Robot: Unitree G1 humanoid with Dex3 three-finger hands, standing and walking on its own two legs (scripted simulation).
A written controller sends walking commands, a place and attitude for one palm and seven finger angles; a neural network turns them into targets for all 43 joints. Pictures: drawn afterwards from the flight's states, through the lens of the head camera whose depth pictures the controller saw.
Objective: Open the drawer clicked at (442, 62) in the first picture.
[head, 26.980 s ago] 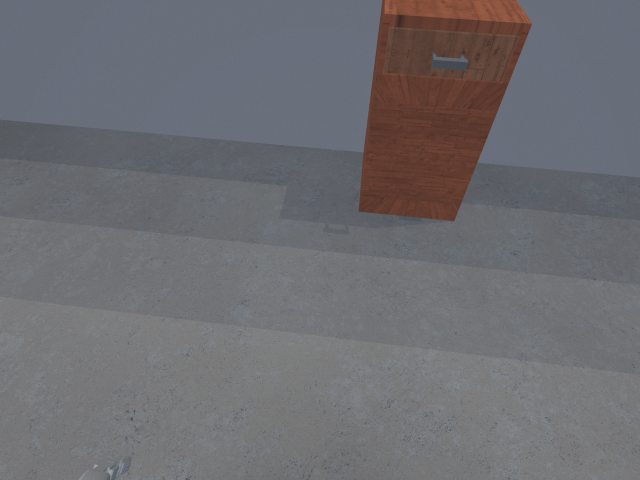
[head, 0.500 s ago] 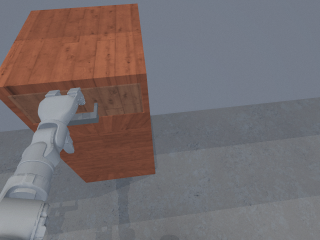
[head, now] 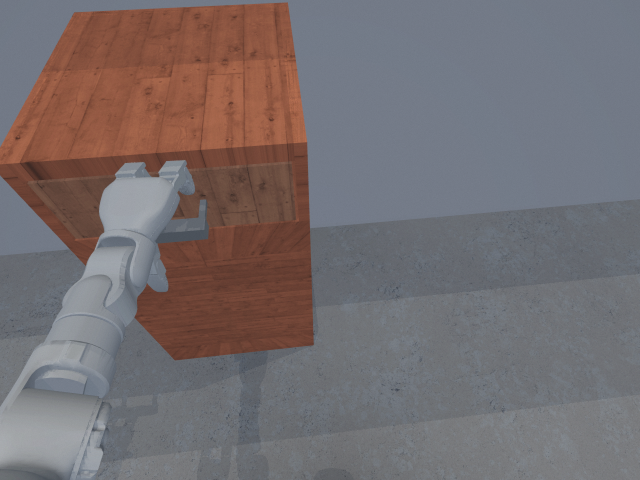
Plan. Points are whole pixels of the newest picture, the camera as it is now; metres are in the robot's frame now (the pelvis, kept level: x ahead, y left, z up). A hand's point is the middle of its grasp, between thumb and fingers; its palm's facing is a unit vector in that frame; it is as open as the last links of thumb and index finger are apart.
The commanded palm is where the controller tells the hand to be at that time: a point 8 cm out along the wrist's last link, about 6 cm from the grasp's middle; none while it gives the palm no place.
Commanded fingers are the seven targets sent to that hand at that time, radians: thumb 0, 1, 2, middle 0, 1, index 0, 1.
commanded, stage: re-aim the fingers above the handle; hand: left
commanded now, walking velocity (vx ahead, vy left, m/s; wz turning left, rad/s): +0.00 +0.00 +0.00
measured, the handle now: (174, 219) +0.50 +0.25 -0.02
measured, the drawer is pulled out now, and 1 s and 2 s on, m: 0.00 0.00 0.00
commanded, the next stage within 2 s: lower the fingers behind the handle in 1.08 s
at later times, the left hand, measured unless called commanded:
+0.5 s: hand (141, 220) +0.44 +0.26 +0.05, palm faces +0.09 -0.02 -1.00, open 13.8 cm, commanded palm +0.40 +0.27 +0.10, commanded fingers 0.00 -0.50 0.30 -0.30 -1.20 -0.30 -1.20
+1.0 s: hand (120, 216) +0.44 +0.28 +0.06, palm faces +0.07 +0.05 -1.00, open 13.8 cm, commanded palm +0.41 +0.28 +0.10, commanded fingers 0.00 -0.50 0.30 -0.30 -1.20 -0.30 -1.20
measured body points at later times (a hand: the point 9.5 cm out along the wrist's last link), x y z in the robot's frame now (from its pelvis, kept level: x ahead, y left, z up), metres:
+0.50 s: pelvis +0.00 +0.00 +0.00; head +0.07 +0.00 +0.44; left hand +0.43 +0.26 +0.11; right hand +0.08 -0.28 -0.13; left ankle -0.02 +0.09 -0.71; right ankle -0.01 -0.12 -0.71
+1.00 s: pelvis -0.01 -0.01 +0.00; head +0.07 -0.02 +0.44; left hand +0.43 +0.28 +0.11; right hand +0.07 -0.27 -0.14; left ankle -0.02 +0.09 -0.71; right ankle -0.01 -0.12 -0.71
